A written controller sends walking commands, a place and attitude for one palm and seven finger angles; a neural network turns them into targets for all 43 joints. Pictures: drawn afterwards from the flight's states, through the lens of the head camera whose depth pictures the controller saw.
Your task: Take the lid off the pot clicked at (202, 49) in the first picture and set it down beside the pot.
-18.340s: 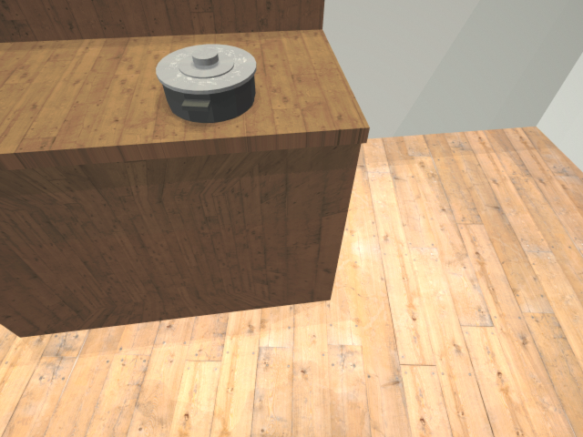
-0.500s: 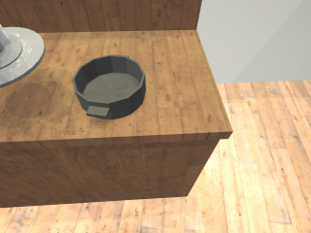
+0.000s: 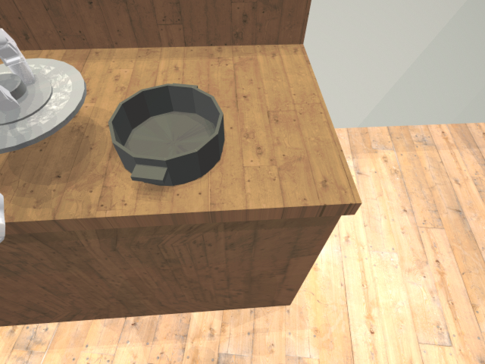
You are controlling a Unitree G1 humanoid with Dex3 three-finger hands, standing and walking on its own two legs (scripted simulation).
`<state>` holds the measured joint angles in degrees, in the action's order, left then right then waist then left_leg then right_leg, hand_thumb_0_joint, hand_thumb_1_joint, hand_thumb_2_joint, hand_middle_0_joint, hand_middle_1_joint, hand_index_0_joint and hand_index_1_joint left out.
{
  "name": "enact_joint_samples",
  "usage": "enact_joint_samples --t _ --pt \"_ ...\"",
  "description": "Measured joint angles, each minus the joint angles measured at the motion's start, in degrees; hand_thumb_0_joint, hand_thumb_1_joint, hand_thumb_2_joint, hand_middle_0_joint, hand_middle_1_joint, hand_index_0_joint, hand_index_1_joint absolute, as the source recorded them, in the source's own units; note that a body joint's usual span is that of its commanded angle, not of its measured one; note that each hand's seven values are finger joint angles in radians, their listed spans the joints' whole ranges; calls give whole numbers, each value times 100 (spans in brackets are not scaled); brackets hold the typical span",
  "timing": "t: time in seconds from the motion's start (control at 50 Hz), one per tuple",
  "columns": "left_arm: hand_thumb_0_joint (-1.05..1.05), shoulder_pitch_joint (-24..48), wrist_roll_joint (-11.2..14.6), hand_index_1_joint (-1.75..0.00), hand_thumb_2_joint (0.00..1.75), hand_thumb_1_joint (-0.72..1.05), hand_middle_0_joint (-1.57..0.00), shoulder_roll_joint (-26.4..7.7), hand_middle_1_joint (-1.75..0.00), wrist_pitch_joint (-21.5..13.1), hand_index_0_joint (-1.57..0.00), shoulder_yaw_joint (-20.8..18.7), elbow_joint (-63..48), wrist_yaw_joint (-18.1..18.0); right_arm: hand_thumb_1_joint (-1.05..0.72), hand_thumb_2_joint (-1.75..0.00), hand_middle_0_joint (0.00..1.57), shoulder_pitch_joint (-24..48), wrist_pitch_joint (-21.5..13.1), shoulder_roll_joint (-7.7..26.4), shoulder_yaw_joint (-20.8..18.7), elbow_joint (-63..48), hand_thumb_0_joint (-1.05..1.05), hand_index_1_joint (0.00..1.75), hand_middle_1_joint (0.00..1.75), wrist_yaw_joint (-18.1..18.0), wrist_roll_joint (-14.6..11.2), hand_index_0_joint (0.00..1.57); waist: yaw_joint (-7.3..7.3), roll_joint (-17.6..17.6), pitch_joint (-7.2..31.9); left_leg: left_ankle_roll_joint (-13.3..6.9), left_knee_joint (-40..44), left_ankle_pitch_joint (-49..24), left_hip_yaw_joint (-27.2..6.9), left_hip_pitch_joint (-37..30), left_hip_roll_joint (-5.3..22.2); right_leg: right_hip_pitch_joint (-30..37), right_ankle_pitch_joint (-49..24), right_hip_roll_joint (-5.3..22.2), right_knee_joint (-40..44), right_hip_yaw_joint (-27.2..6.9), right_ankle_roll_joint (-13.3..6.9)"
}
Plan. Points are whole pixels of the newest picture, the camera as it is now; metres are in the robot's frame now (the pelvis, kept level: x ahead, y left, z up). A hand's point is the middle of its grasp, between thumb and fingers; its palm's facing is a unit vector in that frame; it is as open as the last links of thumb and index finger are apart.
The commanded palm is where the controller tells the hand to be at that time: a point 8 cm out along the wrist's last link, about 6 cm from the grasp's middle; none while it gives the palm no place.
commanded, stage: lower the lid onto the table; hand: left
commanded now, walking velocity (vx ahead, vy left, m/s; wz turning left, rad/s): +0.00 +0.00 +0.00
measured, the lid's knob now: (4, 88) +0.49 +0.33 +0.20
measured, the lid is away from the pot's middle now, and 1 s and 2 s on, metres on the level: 0.22 0.23 0.24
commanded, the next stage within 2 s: open the fingers wide in 1.82 s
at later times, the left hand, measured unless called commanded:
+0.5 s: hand (0, 111) +0.45 +0.33 +0.19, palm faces -0.38 -0.25 -0.89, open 8.1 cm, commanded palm +0.47 +0.34 +0.26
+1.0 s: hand (12, 127) +0.45 +0.33 +0.16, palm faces -0.43 -0.23 -0.87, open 8.1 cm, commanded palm +0.48 +0.34 +0.23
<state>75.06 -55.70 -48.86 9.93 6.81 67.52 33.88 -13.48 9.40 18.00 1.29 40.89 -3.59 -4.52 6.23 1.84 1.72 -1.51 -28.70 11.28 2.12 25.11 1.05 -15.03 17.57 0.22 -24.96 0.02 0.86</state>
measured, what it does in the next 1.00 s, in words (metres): stands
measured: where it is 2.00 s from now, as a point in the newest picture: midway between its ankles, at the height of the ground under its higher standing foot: outside the picture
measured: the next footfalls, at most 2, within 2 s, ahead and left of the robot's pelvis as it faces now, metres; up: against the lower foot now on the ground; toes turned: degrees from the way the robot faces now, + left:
none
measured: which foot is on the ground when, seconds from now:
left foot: down 0.00-1.00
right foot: down 0.00-1.00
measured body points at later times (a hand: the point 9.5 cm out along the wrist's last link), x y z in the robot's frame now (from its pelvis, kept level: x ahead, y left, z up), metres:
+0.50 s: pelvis +0.00 +0.00 +0.00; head +0.05 +0.00 +0.44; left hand +0.46 +0.34 +0.24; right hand +0.04 -0.29 -0.12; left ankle +0.03 +0.10 -0.74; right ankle -0.06 -0.13 -0.74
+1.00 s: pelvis -0.01 +0.01 -0.01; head +0.06 +0.02 +0.44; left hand +0.47 +0.34 +0.21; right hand +0.03 -0.28 -0.13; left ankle +0.03 +0.10 -0.74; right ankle -0.06 -0.13 -0.74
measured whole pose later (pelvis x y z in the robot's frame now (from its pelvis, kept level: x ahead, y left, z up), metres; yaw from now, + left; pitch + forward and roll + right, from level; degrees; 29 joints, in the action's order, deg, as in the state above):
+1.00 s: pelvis -0.01 +0.01 -0.01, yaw +0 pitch +10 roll -2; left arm 70.3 -55.5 -48.7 3.9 6.3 70.6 31.3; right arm -15.8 8.6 17.8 1.0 41.9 -4.7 -4.5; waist 7.1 1.3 2.5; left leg -2.2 -34.1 13.0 2.1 31.0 1.4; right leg -20.4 18.8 -0.1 -29.4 -0.1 1.4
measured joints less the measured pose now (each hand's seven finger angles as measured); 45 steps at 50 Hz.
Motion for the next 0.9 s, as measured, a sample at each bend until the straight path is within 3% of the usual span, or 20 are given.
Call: enact_joint_samples --t 0.66,0.9 --pt "1 -365 35 -99 74 28 -48 -149 -95 -404 -52 -67 310 -181 -90 -90 20 -177 -45 45 -23 99 0 30 30 -104 -8 20 72 -78 11 -17 -326 122 -7 308 57 -273 73 -53 -245 -11 14" --pt "1 -468 38 -99 74 29 -48 -63 -95 -536 -51 -45 254 -229 -90 -90 20 -223 -67 -8 -38 97 0 30 30 -99 0 20 79 -65 55 -58 -482 167 -6 514 40 -461 105 -35 -372 -12 44"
